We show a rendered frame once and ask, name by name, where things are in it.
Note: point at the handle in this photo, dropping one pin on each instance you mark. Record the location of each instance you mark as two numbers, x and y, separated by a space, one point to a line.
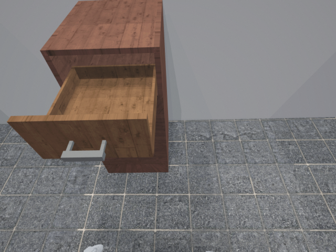
83 156

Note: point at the cabinet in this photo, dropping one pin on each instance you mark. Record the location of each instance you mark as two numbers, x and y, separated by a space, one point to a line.
116 32

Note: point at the drawer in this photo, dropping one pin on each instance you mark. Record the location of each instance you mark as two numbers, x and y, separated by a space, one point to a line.
116 103

